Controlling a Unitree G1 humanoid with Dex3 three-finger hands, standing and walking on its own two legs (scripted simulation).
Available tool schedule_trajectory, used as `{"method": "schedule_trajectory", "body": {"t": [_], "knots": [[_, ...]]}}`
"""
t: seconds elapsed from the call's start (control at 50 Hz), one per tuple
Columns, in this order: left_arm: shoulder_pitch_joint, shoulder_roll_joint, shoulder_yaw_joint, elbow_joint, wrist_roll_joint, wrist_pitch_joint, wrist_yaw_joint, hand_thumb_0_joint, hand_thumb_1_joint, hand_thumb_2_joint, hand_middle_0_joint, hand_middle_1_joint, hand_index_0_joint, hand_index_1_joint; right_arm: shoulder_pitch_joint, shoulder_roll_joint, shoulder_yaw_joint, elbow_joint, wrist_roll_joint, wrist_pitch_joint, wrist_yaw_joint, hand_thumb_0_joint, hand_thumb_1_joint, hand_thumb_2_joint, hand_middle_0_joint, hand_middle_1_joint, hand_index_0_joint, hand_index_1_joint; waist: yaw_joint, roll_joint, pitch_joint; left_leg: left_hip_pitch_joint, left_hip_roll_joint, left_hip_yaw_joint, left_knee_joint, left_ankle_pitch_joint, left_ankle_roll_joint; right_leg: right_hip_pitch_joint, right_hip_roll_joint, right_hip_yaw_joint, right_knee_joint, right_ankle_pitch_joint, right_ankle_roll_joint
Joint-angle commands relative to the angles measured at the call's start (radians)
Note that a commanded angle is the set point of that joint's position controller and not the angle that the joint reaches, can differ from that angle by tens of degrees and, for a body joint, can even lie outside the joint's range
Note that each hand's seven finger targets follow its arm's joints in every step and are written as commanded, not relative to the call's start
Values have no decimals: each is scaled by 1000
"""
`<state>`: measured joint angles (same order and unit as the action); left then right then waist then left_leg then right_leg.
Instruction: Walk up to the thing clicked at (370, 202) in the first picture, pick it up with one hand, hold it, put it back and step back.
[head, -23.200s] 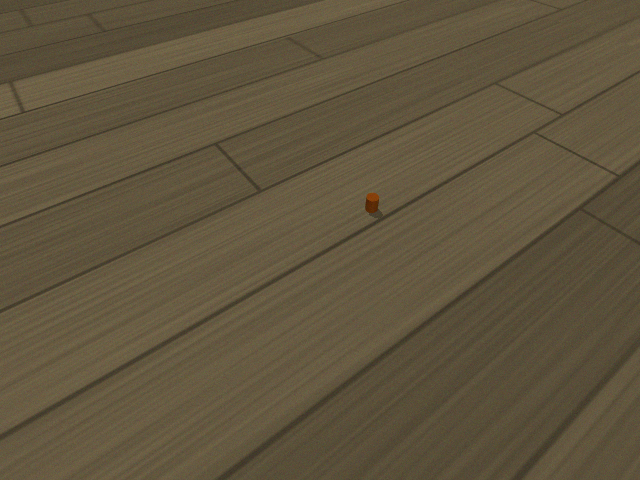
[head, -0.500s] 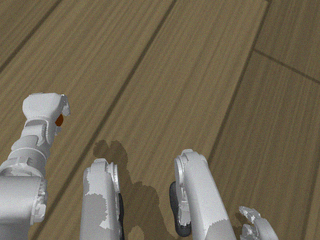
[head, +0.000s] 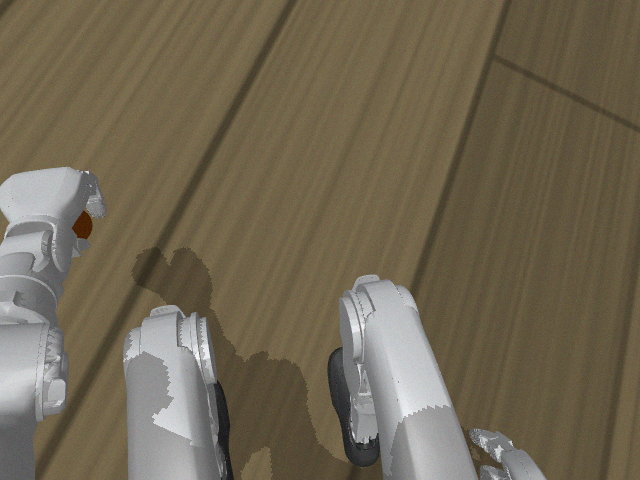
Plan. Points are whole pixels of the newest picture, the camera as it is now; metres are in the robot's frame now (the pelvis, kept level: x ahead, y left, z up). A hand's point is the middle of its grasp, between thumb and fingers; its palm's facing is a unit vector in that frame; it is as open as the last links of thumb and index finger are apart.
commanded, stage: crouch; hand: left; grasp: from above
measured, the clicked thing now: (60, 219) +0.46 +0.29 -0.18
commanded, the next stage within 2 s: lower in 0.34 s
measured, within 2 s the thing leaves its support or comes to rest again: neither
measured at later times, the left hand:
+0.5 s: hand (76, 226) +0.46 +0.28 -0.20, palm faces -0.46 -0.05 -0.89, open 7.3 cm
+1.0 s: hand (92, 233) +0.46 +0.28 -0.25, palm faces -0.46 -0.07 -0.88, open 7.2 cm
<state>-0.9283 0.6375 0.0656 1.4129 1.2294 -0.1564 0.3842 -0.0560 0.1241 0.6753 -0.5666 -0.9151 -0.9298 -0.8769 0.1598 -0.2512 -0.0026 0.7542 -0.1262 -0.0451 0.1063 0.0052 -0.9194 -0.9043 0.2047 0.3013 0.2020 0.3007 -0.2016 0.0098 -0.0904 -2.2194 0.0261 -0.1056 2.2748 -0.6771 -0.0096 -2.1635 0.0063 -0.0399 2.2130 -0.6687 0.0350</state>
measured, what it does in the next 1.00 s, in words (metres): lowers itself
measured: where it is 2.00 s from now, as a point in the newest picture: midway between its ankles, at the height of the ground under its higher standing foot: (287, 442)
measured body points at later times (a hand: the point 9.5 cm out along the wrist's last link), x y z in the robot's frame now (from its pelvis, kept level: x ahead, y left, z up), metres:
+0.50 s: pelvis +0.00 +0.00 -0.03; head +0.24 +0.06 +0.35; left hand +0.48 +0.28 -0.15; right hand +0.05 -0.27 -0.14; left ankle +0.08 +0.13 -0.34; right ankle +0.10 -0.13 -0.34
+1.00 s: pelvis +0.01 +0.00 -0.06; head +0.26 +0.07 +0.31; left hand +0.48 +0.28 -0.20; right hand +0.04 -0.27 -0.15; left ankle +0.08 +0.13 -0.34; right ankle +0.10 -0.13 -0.34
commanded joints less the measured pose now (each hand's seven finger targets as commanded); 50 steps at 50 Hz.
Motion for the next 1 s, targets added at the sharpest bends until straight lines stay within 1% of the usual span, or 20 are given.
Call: {"method": "schedule_trajectory", "body": {"t": [0.0, 0.12, 0.16, 0.24, 0.3, 0.32, 0.34, 0.36, 0.42, 0.44, 0.54, 0.62, 0.68, 0.72, 0.74, 0.8, 0.84, 0.88, 0.94, 0.98], "knots": [[-349, 274, 32, -100, 5, -13, 49, 0, 553, 792, -847, -919, -903, -861, 186, -223, -63, -14, -5, -16, -10, 0, -909, -901, 200, 300, 200, 300, -11, 203, -677, 440, -26, 91, -215, 120, 38, 334, 32, -74, -227, 137, -71], [-382, 295, 34, -87, 14, -21, 60, 0, 526, 778, -826, -904, -880, -847, 186, -235, -52, -8, -11, -18, -12, 0, -905, -899, 200, 300, 200, 300, -15, 237, -680, 441, -25, 82, -192, 109, 35, 289, 33, -88, -194, 131, -74], [-375, 261, 14, -55, 18, -19, 59, 0, 536, 775, -842, -886, -893, -834, 190, -236, -48, -5, -10, -18, -10, 0, -906, -900, 200, 300, 200, 300, -26, 228, -665, 439, -24, 73, -190, 108, 32, 270, 35, -97, -182, 133, -76], [-380, 294, 27, -62, 20, -18, 63, 0, 548, 795, -857, -885, -902, -838, 195, -246, -40, -5, -12, -22, -7, 0, -907, -901, 200, 300, 200, 300, -23, 248, -654, 445, -23, 71, -176, 135, 32, 258, 31, -101, -165, 162, -75], [-391, 271, 12, -54, 19, -20, 60, 0, 550, 774, -858, -878, -905, -829, 198, -250, -34, -6, -12, -22, -3, 0, -910, -902, 200, 300, 200, 300, -43, 257, -639, 443, -23, 66, -161, 140, 30, 244, 31, -104, -154, 175, -74], [-382, 291, 18, -56, 16, -21, 62, 0, 547, 763, -855, -876, -903, -826, 197, -249, -33, -3, -12, -23, -2, 0, -910, -902, 200, 300, 200, 300, -27, 257, -644, 433, -21, 74, -153, 145, 33, 257, 34, -102, -156, 180, -72], [-394, 307, 34, -79, 24, -23, 66, 0, 542, 808, -861, -875, -900, -834, 205, -255, -33, -4, -14, -23, -2, 0, -908, -901, 200, 300, 200, 300, -31, 260, -670, 436, -24, 70, -154, 152, 31, 260, 31, -106, -149, 184, -72], [-376, 310, 35, -72, 23, -21, 69, 0, 561, 788, -875, -874, -917, -829, 202, -250, -30, -9, -14, -22, 0, 0, -911, -902, 200, 300, 199, 300, -23, 268, -663, 430, -24, 76, -152, 158, 32, 271, 30, -103, -148, 188, -71], [-396, 300, 26, -77, 25, -27, 70, 0, 550, 805, -876, -869, -912, -831, 202, -251, -27, -10, -15, -21, 3, 0, -910, -902, 200, 300, 200, 300, -40, 251, -651, 404, -23, 73, -144, 145, 35, 266, 33, -106, -149, 181, -70], [-375, 308, 27, -65, 24, -26, 70, 0, 521, 780, -868, -863, -907, -824, 198, -252, -27, -10, -14, -20, 3, 0, -913, -901, 200, 300, 200, 300, -29, 249, -654, 412, -22, 73, -140, 150, 36, 268, 37, -105, -150, 187, -70], [-373, 284, 15, 14, 26, -26, 84, 0, 537, 777, -874, -876, -916, -833, 198, -257, -11, -6, -25, -28, 8, 0, -914, -901, 200, 300, 199, 300, -61, 231, -584, 384, -21, 59, -122, 140, 35, 228, 36, -118, -128, 182, -70], [-373, 335, 40, 4, 39, -43, 97, 0, 539, 770, -875, -874, -918, -829, 195, -266, -3, -9, -33, -35, 13, 0, -914, -901, 200, 300, 200, 300, -51, 267, -608, 395, -20, 59, -105, 157, 32, 235, 36, -122, -108, 193, -69], [-388, 325, 34, 13, 47, -53, 110, 0, 558, 776, -874, -901, -922, -851, 196, -267, 5, -12, -42, -39, 18, 0, -913, -900, 200, 300, 200, 300, -73, 264, -599, 385, -20, 55, -90, 152, 33, 225, 38, -129, -99, 192, -67], [-373, 351, 52, -3, 47, -59, 124, 0, 542, 768, -867, -900, -915, -851, 193, -271, 10, -13, -44, -40, 20, 0, -915, -901, 200, 300, 200, 300, -52, 294, -620, 390, -21, 58, -91, 167, 30, 243, 41, -127, -93, 207, -67], [-367, 368, 67, 17, 54, -56, 132, 0, 561, 761, -870, -901, -921, -847, 192, -276, 8, -11, -49, -43, 21, 0, -912, -900, 200, 300, 200, 300, -55, 288, -611, 400, -20, 55, -84, 158, 30, 219, 38, -133, -87, 196, -68], [-373, 350, 53, 14, 63, -54, 145, 0, 562, 814, -880, -925, -924, -879, 194, -275, 13, -8, -56, -44, 27, 0, -914, -900, 200, 300, 200, 300, -71, 312, -623, 411, -19, 53, -72, 177, 27, 227, 44, -136, -78, 222, -67], [-357, 374, 77, 15, 61, -49, 157, 0, 577, 821, -880, -945, -929, -894, 195, -278, 15, -12, -60, -46, 29, 0, -913, -900, 200, 300, 200, 300, -61, 329, -623, 405, -20, 51, -73, 180, 26, 227, 42, -140, -67, 222, -68], [-370, 355, 65, 41, 60, -44, 159, 0, 567, 825, -868, -949, -916, -899, 196, -281, 20, -5, -68, -51, 35, 0, -913, -900, 200, 300, 200, 300, -86, 289, -585, 370, -18, 53, -52, 168, 33, 220, 44, -140, -73, 220, -62], [-342, 379, 76, 61, 54, -43, 163, 0, 527, 806, -835, -908, -884, -856, 189, -287, 24, -3, -65, -55, 38, 0, -904, -895, 201, 300, 200, 300, -65, 307, -595, 384, -16, 45, -51, 179, 28, 212, 44, -146, -51, 223, -67], [-355, 361, 67, 87, 54, -46, 167, 0, 545, 812, -842, -913, -892, -860, 185, -294, 30, -8, -75, -59, 42, 0, -900, -894, 201, 300, 200, 300, -90, 290, -573, 376, -16, 33, -48, 164, 27, 187, 47, -158, -45, 208, -68]]}}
